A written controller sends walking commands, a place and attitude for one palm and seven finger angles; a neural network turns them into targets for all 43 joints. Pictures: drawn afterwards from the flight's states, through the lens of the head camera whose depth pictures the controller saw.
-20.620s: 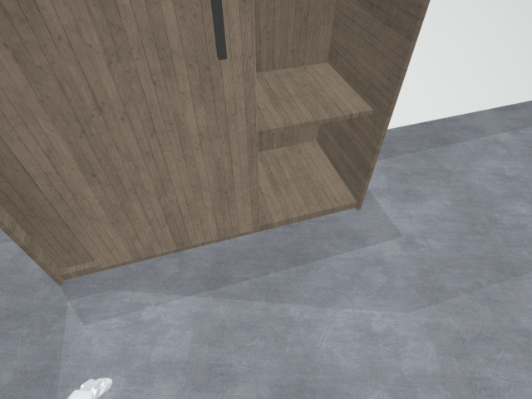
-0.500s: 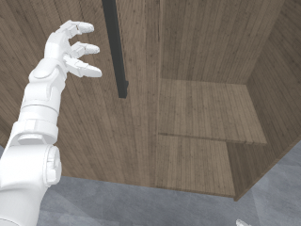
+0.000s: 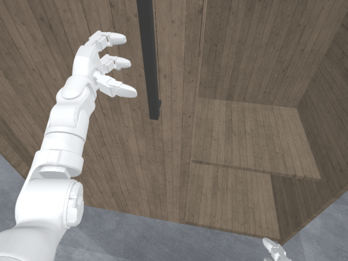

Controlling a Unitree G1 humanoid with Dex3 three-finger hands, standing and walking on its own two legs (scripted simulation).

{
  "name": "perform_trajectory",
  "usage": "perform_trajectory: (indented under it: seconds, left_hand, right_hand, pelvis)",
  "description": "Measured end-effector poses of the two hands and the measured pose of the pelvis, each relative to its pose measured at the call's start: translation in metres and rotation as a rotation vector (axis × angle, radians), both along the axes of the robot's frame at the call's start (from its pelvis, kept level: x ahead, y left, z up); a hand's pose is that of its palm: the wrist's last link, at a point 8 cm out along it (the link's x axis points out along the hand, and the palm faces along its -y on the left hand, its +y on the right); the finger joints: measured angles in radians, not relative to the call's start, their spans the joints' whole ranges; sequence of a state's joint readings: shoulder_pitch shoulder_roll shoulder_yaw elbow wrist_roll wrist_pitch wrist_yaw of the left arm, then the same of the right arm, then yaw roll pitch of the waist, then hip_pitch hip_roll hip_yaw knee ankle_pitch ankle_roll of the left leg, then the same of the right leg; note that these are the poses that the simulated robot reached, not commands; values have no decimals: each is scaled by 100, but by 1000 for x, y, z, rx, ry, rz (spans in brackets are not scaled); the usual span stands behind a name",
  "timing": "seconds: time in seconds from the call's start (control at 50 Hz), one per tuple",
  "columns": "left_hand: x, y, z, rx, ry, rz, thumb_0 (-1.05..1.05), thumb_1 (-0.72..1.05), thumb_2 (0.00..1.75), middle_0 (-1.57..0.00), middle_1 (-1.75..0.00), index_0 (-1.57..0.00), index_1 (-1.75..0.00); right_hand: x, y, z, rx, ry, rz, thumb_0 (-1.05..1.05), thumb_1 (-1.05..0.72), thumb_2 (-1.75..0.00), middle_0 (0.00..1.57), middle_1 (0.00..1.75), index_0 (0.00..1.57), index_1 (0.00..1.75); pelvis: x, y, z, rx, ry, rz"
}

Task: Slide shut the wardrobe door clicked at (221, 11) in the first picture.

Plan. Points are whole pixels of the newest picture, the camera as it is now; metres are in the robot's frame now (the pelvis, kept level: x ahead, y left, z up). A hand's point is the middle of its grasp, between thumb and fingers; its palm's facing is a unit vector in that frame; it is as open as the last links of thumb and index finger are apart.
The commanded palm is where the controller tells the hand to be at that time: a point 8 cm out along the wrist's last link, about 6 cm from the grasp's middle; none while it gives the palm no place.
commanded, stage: slide the fingers in behind the handle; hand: left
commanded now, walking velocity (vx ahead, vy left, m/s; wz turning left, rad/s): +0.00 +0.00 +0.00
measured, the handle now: (152, 55) +0.46 +0.11 +0.27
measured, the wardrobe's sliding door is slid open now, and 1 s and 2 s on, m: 0.51 0.51 0.51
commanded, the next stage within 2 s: move the hooked fingers beside the handle in 0.16 s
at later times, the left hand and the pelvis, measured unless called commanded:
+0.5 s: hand (140, 81) +0.41 +0.13 +0.23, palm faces -0.01 -1.00 -0.03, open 14.0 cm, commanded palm +0.39 +0.16 +0.22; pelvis +0.03 -0.02 +0.01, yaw -2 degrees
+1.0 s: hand (139, 82) +0.40 +0.12 +0.24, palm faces -0.02 -1.00 -0.03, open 14.0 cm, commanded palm +0.38 +0.18 +0.23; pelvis +0.04 -0.03 +0.01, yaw -3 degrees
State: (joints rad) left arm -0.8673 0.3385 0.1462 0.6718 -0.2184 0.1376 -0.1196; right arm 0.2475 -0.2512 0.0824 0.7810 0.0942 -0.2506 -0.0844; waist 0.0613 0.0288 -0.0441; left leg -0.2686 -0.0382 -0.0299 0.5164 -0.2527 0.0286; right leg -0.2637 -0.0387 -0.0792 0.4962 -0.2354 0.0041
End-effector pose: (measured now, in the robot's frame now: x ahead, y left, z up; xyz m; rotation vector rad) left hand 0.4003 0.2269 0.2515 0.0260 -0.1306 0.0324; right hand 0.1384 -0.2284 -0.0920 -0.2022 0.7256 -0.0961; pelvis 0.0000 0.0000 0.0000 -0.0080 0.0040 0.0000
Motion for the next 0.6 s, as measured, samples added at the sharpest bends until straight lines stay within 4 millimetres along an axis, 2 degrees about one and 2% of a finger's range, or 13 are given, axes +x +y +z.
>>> perform_trajectory:
  seconds: [0.06, 0.16, 0.22, 0.36, 0.6]
  left_hand:
    - [-2, -3, -1, 19, -6, -1, -1, -51, 30, -35, -133, -29, -123]
    - [-2, -32, -16, 22, 27, -82, -1, -51, 30, -31, -131, -29, -122]
    - [-3, -42, -23, -23, 28, -78, -1, -51, 30, -30, -131, -30, -121]
    - [-6, -45, -23, -4, 10, -39, -1, -51, 30, -31, -130, -30, -121]
    - [-8, -49, -22, 3, 29, -43, -1, -51, 30, -30, -125, -30, -120]
  right_hand:
    - [5, 3, 0, 12, -6, 9, 2, -90, -90, 20, 30, 20, 30]
    - [16, 8, 0, 38, -21, 21, 2, -90, -90, 20, 30, 20, 30]
    - [24, 10, 2, 49, -33, 22, 2, -90, -90, 20, 30, 20, 30]
    - [40, 6, 10, 61, -63, 19, 2, -90, -90, 20, 30, 20, 30]
    - [59, -17, 13, 36, -54, 3, 2, -90, -90, 20, 30, 20, 30]
  pelvis:
    - [3, 1, 1, 1, -6, 0]
    - [9, 1, 1, 4, -17, -5]
    - [13, 0, 2, 6, -22, -15]
    - [21, -8, 4, 6, -33, -34]
    - [30, -20, 6, 6, -38, -30]
